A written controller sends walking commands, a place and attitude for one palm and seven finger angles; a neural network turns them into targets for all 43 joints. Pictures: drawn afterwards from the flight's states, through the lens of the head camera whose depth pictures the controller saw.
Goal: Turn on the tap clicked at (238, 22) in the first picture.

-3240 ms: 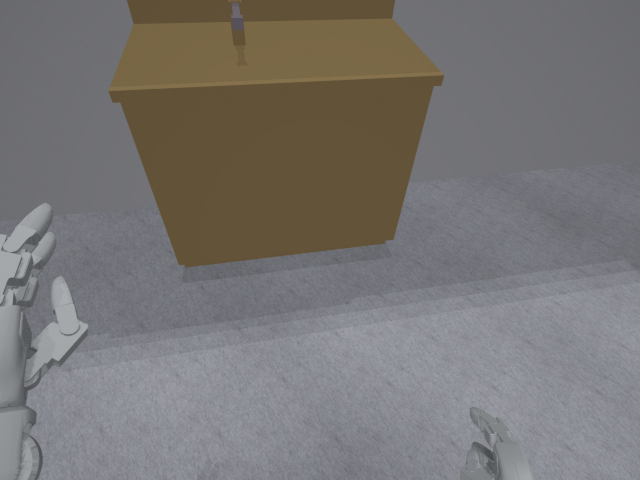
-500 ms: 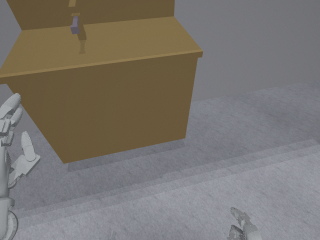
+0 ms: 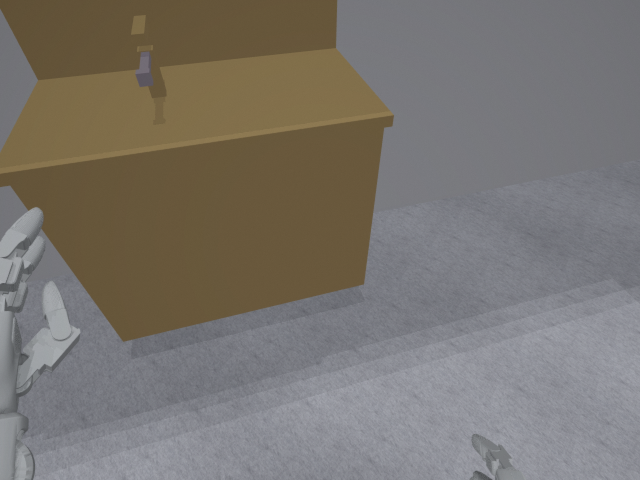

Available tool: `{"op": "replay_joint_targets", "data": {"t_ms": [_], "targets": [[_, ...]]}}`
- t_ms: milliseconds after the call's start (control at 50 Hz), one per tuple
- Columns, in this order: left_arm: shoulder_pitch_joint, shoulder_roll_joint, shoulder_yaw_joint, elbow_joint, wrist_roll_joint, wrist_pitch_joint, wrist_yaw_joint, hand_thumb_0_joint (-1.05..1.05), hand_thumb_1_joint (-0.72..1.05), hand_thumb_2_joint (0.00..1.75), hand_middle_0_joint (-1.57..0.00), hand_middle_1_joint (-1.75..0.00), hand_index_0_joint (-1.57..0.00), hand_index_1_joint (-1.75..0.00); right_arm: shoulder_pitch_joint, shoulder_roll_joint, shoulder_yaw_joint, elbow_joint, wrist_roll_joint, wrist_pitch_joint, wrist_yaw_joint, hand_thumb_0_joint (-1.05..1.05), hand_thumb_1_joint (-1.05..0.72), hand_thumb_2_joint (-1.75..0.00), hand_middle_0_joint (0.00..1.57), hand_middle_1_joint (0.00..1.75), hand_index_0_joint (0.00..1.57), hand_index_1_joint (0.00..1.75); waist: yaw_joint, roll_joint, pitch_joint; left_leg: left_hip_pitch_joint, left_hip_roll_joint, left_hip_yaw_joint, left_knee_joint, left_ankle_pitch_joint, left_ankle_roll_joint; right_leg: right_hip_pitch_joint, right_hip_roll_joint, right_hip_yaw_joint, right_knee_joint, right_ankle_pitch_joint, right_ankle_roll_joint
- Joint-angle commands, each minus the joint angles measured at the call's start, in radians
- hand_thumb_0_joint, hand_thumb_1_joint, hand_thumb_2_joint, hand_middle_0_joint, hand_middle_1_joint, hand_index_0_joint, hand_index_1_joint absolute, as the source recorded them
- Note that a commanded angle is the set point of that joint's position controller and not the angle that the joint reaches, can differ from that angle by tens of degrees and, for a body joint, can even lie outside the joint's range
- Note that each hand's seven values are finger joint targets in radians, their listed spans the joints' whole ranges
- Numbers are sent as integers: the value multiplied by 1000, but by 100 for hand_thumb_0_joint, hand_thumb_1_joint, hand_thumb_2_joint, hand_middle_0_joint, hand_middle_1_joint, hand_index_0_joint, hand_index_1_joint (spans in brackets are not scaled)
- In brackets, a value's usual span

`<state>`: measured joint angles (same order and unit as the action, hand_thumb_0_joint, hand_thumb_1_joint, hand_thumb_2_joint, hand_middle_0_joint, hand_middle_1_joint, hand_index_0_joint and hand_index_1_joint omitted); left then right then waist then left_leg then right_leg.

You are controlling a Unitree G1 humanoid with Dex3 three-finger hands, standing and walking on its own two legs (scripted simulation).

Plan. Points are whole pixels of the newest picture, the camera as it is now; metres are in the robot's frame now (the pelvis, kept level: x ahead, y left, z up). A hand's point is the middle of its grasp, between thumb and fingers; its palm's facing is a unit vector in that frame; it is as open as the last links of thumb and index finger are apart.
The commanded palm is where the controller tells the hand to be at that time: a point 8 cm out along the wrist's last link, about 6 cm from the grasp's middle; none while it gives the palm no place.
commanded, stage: take the last steps up to it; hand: left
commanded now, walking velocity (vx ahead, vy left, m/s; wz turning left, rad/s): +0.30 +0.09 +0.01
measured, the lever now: (144, 77) +0.85 +0.43 +0.13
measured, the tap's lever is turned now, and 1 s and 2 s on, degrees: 0 0 0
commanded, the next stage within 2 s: come to a stop and stand still in 1.86 s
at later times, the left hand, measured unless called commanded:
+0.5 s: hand (93, 253) +0.30 +0.26 +0.17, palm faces +0.44 -0.81 -0.38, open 7.4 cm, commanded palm +0.25 +0.30 +0.18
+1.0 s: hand (152, 199) +0.41 +0.24 +0.16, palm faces +0.39 -0.82 -0.43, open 7.4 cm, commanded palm +0.34 +0.29 +0.18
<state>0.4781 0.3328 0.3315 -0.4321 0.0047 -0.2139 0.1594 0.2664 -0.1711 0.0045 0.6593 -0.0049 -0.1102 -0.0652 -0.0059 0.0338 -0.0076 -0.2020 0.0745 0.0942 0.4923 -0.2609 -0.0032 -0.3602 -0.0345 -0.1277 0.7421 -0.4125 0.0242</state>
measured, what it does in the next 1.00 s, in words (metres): walks ahead: right foot, then left foot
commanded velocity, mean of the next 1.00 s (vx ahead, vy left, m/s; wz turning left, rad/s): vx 0.30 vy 0.09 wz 0.01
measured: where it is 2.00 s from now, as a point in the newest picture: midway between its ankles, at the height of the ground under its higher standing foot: (311, 447)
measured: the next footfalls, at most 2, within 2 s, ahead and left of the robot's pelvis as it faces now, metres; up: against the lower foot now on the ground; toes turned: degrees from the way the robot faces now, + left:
right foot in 0.04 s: +0.08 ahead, -0.11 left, +0.00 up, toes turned -8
left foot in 0.46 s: +0.18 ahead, +0.15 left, +0.00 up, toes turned +10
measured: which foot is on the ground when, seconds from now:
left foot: down 0.00-0.06, up 0.08-0.44, down 0.46-0.80, up 0.82-1.00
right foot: up 0.00-0.02, down 0.04-0.48, up 0.50-0.78, down 0.80-1.00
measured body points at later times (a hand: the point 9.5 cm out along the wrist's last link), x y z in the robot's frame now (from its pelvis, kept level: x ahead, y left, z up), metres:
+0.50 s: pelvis +0.09 +0.02 -0.01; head +0.10 +0.03 +0.43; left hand +0.27 +0.31 +0.19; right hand +0.25 -0.24 -0.10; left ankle +0.14 +0.14 -0.74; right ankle +0.04 -0.10 -0.73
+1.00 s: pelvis +0.19 +0.01 +0.00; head +0.22 -0.01 +0.45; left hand +0.38 +0.28 +0.18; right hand +0.34 -0.24 -0.11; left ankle +0.20 +0.15 -0.66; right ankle +0.20 -0.08 -0.74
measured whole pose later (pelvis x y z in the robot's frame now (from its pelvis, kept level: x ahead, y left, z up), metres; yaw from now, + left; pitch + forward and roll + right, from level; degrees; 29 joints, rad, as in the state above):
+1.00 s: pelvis +0.19 +0.01 +0.00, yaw +1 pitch -1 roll +1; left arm 0.46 0.32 0.34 -0.45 -0.02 -0.23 0.14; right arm 0.18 -0.24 -0.03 0.68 0.00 -0.05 -0.05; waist -0.01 0.02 0.07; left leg -0.54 0.09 0.06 1.11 -0.31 -0.02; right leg -0.25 -0.06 -0.18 0.53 -0.27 -0.05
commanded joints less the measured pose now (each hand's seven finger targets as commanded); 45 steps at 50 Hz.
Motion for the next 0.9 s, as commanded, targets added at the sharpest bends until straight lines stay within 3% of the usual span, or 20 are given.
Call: {"op": "replay_joint_targets", "data": {"t_ms": [0,20,40,60,120,200,320,400,420,440,460,480,540,580,740,760,780,800,840,880], "targets": [[-127,190,110,-201,7,-57,19,0,90,90,-20,-30,-20,-30,-136,-145,-45,-145,-3,-37,-16,0,-90,-90,20,30,20,30,5,93,-48,-181,139,-108,-21,-165,101,277,-9,3,-318,62,-26],[-130,213,130,-181,11,-56,21,0,90,90,-20,-30,-20,-30,-130,-130,-48,-148,-1,-24,-13,0,-90,-90,20,30,20,30,8,-87,-60,-332,68,-27,205,-209,65,373,-148,228,-400,-43,-95],[-103,251,164,-157,3,-52,22,0,90,90,-20,-30,-20,-30,-138,-116,-45,-161,3,-18,-7,0,-90,-90,20,30,20,30,16,-301,-58,-509,-45,12,493,-288,22,423,-363,596,-509,-58,-202],[-160,246,166,-181,-18,-59,18,0,90,90,-20,-30,-20,-30,-162,-148,-63,-164,3,-24,2,0,-90,-90,20,30,20,30,20,-301,-47,-533,-24,-95,639,-231,4,358,-416,684,-555,-131,-220],[-54,225,171,-197,-26,-89,1,0,90,90,-20,-30,-20,-30,-150,-126,-47,-137,6,1,9,0,-90,-90,20,30,20,30,4,-111,-7,-524,33,-122,731,-79,-25,265,-343,431,-516,78,-210],[-29,216,174,-234,-21,-105,10,0,90,90,-20,-30,-20,-30,-147,-124,-48,-150,3,12,7,0,-90,-90,20,30,20,30,-2,-135,-56,-429,49,-57,481,-23,-23,262,-290,219,-460,347,-180],[-57,200,150,-264,-22,-82,33,0,90,90,-20,-30,-20,-30,-136,-118,-57,-191,1,-11,-2,0,-90,-90,20,30,20,30,30,-208,-65,-223,-9,68,164,-5,3,238,-268,206,-432,244,-171],[-131,194,130,-273,-18,-82,37,0,90,90,-20,-30,-20,-30,-116,-137,-69,-192,4,-16,-20,0,-90,-90,20,30,20,30,5,-96,-55,17,-22,98,-31,41,19,146,-194,146,-268,178,-114],[-147,187,123,-285,-20,-86,34,0,90,90,-20,-30,-20,-30,-100,-157,-77,-194,9,-17,-23,0,-90,-90,20,30,20,30,-14,18,-78,121,28,5,-79,42,52,70,-148,106,-105,203,-82],[-145,172,116,-303,-24,-90,32,0,90,90,-20,-30,-20,-30,-104,-180,-87,-204,15,-18,-21,0,-90,-90,20,30,20,30,-17,215,-114,248,199,-243,-117,148,123,-91,-46,15,132,74,-26],[-145,186,114,-271,-18,-104,27,0,90,90,-20,-30,-20,-30,-112,-158,-71,-201,10,-19,-13,0,-90,-90,20,30,20,30,-14,275,-111,221,318,-437,-207,94,204,-188,-4,32,327,-213,-21],[-145,227,145,-271,-17,-104,25,0,90,90,-20,-30,-20,-30,-131,-145,-62,-188,2,-26,-13,0,-90,-90,20,30,20,30,-13,274,-81,168,360,-514,-238,20,258,-252,-34,87,431,-196,-22],[-106,219,148,-389,-17,-106,17,0,90,90,-20,-30,-20,-30,-127,-138,-69,-168,15,-44,2,0,-90,-90,20,30,20,30,3,165,-70,153,277,-300,-185,143,227,-299,-78,82,385,-70,-9],[-34,186,139,-397,-23,-100,16,0,90,90,-20,-30,-20,-30,-126,-137,-64,-167,12,-55,7,0,-90,-90,20,30,20,30,3,209,-86,97,235,-181,-192,190,194,-219,-67,39,287,-6,-3],[-52,172,138,-188,-28,-56,13,0,90,90,-20,-30,-20,-30,-133,-133,-47,-162,11,-33,-16,0,-90,-90,20,30,20,30,3,86,-84,-75,174,-32,-29,-15,102,190,9,-68,-244,127,-5],[-79,189,140,-168,-21,-53,13,0,90,90,-20,-30,-20,-30,-137,-126,-47,-158,12,-25,-17,0,-90,-90,20,30,20,30,9,-29,-86,-172,130,3,144,-65,82,280,-60,50,-319,107,-40],[-94,217,152,-156,-12,-51,15,0,90,90,-20,-30,-20,-30,-129,-105,-45,-164,12,-15,-12,0,-90,-90,20,30,20,30,6,-270,-101,-370,11,70,417,-185,39,388,-263,412,-416,86,-140],[-117,249,184,-153,-25,-49,19,0,90,90,-20,-30,-20,-30,-175,-116,-42,-182,11,-23,-6,0,-90,-90,20,30,20,30,33,-365,-73,-512,-39,-11,639,-297,11,385,-417,677,-497,102,-225],[-163,235,166,-192,-33,-67,1,0,90,90,-20,-30,-20,-30,-166,-129,-50,-150,10,-18,10,0,-90,-90,20,30,20,30,12,-242,-43,-535,9,-129,775,-178,-6,325,-400,610,-505,9,-227],[-106,214,153,-211,-22,-86,-1,0,90,90,-20,-30,-20,-30,-172,-123,-39,-134,8,-2,8,0,-90,-90,20,30,20,30,5,-138,-27,-506,33,-108,774,-81,-22,267,-334,358,-474,213,-189]]}}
